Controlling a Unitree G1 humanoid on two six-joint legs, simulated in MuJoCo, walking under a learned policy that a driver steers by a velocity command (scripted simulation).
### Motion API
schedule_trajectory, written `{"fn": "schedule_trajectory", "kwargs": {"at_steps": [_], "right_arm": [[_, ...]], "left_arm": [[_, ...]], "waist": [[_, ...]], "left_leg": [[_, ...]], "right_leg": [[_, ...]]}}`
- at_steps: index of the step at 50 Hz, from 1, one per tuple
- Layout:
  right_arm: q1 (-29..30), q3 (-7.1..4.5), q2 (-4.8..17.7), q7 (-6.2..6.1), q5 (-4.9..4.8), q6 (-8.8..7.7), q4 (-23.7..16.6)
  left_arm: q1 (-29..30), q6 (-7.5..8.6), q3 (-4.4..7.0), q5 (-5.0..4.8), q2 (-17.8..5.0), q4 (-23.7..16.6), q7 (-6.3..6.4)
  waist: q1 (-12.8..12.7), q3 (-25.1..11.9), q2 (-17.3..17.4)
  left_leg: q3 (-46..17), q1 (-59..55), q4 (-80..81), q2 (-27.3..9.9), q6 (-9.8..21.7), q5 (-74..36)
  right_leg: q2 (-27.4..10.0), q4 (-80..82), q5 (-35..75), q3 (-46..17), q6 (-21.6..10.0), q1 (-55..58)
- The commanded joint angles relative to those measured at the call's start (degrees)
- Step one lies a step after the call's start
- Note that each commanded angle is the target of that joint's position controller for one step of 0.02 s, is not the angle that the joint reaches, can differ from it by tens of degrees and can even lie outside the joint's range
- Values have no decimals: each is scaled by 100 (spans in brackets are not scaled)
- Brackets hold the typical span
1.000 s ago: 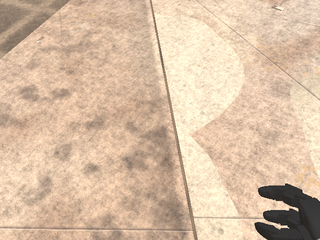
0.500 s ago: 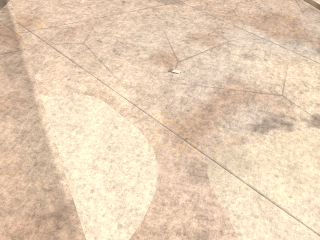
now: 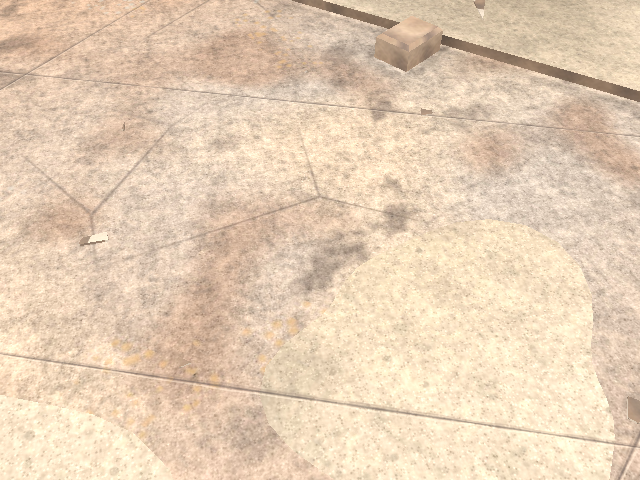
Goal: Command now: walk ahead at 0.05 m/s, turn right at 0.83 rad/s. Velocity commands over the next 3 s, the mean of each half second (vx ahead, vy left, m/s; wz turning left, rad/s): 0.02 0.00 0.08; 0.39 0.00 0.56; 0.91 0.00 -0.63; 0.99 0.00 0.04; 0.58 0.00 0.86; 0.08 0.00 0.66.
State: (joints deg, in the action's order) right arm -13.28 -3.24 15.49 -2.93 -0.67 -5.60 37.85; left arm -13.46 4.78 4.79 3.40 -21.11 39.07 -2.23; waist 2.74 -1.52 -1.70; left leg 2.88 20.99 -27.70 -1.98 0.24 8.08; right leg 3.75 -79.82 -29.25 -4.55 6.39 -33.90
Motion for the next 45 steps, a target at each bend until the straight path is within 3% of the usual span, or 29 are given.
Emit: {"fn": "schedule_trajectory", "kwargs": {"at_steps": [1, 2, 4, 7, 9, 10, 11, 12, 13, 14, 15, 18, 22, 24, 26, 27, 28, 29, 30, 31, 32, 33, 34, 35, 37, 39, 42, 43, 45], "right_arm": [[715, -134, 709, -199, 164, 132, -366], [393, -138, 653, -181, 210, 246, -259], [457, -172, 828, -85, 164, 411, -229], [449, -138, 882, 124, 8, 414, -85], [381, 13, 532, 274, -105, 412, 49], [45, 83, 399, 350, -91, 385, 189], [-73, 175, 184, 444, 83, 356, 144], [68, 116, 235, 374, 46, 384, 6], [218, -39, 743, 273, -31, 435, -16], [55, -146, 838, 211, -119, 523, 33], [-186, -189, 792, 132, -116, 626, 156], [-227, -192, 514, 9, -47, 785, 19], [152, 25, 11, 175, -35, 837, -390], [-9, -74, 293, 346, -24, 863, -485], [-460, -157, 344, 420, -55, 893, -373], [-759, -266, 553, 390, -16, 884, -266], [-872, -467, 1292, 271, 41, 845, -381], [-833, -458, 1482, 275, 297, 677, -707], [-597, -389, 1238, 253, 336, 528, -847], [-248, -325, 1074, 168, 242, 467, -959], [-634, -148, 333, 389, 354, -89, -544], [-605, -49, 249, 421, 289, -238, -484], [-274, -55, 415, 422, 364, -260, -403], [-124, -62, 476, 414, 458, -273, -405], [63, -53, 487, 411, 411, -301, -493], [23, -33, 500, 417, 290, -358, -581], [-38, -18, 476, 504, 199, -412, -654], [-828, -300, 1064, 313, 54, 89, -352], [-781, -247, 809, 299, 128, 322, -482]], "left_arm": [[629, -447, -88, -866, 229, -880, 143], [708, -620, -198, -780, 258, -977, 257], [276, -713, -253, -507, 338, -986, 280], [68, -677, -293, -425, 298, -879, 194], [-246, -676, -298, -320, 390, -567, 163], [-160, -676, -244, -284, 193, -614, 197], [-143, -683, -151, -226, -300, -754, 271], [293, -730, -2, -99, -849, -852, 326], [411, -685, 70, -54, -836, -910, 366], [682, -617, -26, -84, -474, -910, 396], [895, -555, -113, -151, -160, -932, 421], [1076, -470, -219, -264, 264, -866, 524], [887, -614, -96, -345, 55, -603, 635], [935, -573, 7, -357, -156, -575, 609], [963, -559, 51, -479, -144, -425, 585], [667, -578, 43, -464, 40, -265, 566], [674, -600, 3, -290, 312, -373, 530], [1640, -568, -34, -259, 301, -852, 604], [1708, -531, 4, -372, 180, -798, 629], [1642, -507, 6, -410, 155, -729, 606], [205, -40, 119, -33, -165, -301, 582], [308, 129, 126, 254, -159, -204, 588], [385, 161, -2, 294, 111, -219, 528], [357, 135, -69, 187, 244, -205, 448], [292, 1, -133, -90, 232, -248, 339], [175, -90, -141, -107, 113, -245, 264], [234, -120, -226, -60, 214, -267, 177], [626, -317, -170, -177, 119, -500, 164], [730, -411, -200, -186, 119, -463, 149]], "waist": [[-257, 311, 617], [-85, 136, 499], [-283, -257, 868], [-350, -624, 1106], [-476, -638, 919], [-395, -614, 855], [-251, -759, -14], [-192, -471, -1238], [-462, -294, -1279], [-310, -104, -1333], [-193, -81, -1284], [-111, -207, -786], [-326, -275, -856], [-295, -506, -860], [-65, -423, -647], [-51, -263, 28], [-134, 87, 1867], [213, -98, 2198], [159, -131, 1437], [-5, -86, 1009], [-386, -731, 1771], [-414, -175, 1282], [-548, -65, 851], [-566, -156, 722], [-464, -349, 641], [-327, -339, 832], [-135, -236, 761], [121, -927, 941], [211, -529, 1286]], "left_leg": [[-562, -318, 1349, -956, 936, -1106], [-494, -478, 1312, -997, 1041, -1373], [-356, -376, 1304, -1128, 1291, -1390], [-527, -331, 1208, -1295, 1392, -1121], [-448, -93, 826, -1015, 1108, -138], [-430, 207, 624, -778, 723, 430], [-142, 692, -308, -317, 224, 1514], [282, 1209, -1134, 201, -106, 2258], [-55, 1011, -2331, 96, -209, 2360], [-174, 1268, -3141, 90, -287, 2264], [-271, 1434, -3700, 42, -353, 2128], [-343, 1769, -4242, -48, -421, 1577], [121, 1089, -2140, 7, -317, 1290], [132, 380, -1732, -112, -125, 1306], [364, -388, -526, 113, 188, 666], [-18, -947, 126, 179, 416, 255], [-2037, -1564, 652, -1114, 1033, -1121], [-4110, -1321, 1207, -1791, 1970, -479], [-3852, -1297, 1311, -1780, 1947, 324], [-3489, -1228, 1225, -1514, 1638, 645], [-3253, -1234, 1440, -1213, 1142, 2748], [-3204, -897, 1603, -1105, 969, 3099], [-2993, -518, 1619, -969, 878, 2810], [-2722, -440, 1519, -780, 823, 2408], [-2183, -385, 1270, -558, 788, 1801], [-2100, -456, 1239, -496, 883, 1730], [-2477, -585, 981, -677, 1037, 1817], [-2749, -1458, 1369, -594, 1197, 2524], [-2901, -1715, 1391, -820, 1242, 2569]], "right_leg": [[-652, 539, 1013, 254, -147, -530], [-632, 949, 1158, 260, -185, -499], [-672, 2033, 960, 306, -235, 331], [-584, 3508, 873, 345, -478, 1407], [-317, 5290, 1660, 617, -715, 2490], [-324, 5649, 1705, 494, -822, 3026], [-1476, 5803, 2453, -822, -1102, 3503], [-2412, 6218, 1998, -1385, -1877, 2508], [-2393, 6417, 1533, -1312, -2201, 1791], [-2245, 6369, 1722, -1034, -2161, 1712], [-2099, 6282, 1965, -730, -1999, 1760], [-2098, 5950, 2766, -269, -1818, 2068], [-1938, 5788, 2224, 312, -1698, 2247], [-2375, 5736, 2369, 95, -1742, 2220], [-2188, 5243, 1824, 474, -1376, 1939], [-1850, 4414, 1077, 858, -1010, 1402], [-1055, 2512, -276, 1495, -388, -201], [-232, 1263, -864, 292, -300, -1122], [-361, 526, -485, -149, -384, -1299], [-399, 338, 166, -325, -471, -1416], [-567, 367, 908, -810, -355, -1234], [-611, 340, 1024, -521, -383, -1268], [-551, 276, 1323, -251, -308, -1101], [-486, 189, 1534, -82, -218, -915], [-447, 187, 1653, 61, -1, -685], [-472, 606, 1550, 210, 178, -566], [-621, 1798, 1290, 283, 261, -436], [-475, 2631, 823, 648, -129, -505], [-554, 3042, 1015, 594, -356, -672]]}}
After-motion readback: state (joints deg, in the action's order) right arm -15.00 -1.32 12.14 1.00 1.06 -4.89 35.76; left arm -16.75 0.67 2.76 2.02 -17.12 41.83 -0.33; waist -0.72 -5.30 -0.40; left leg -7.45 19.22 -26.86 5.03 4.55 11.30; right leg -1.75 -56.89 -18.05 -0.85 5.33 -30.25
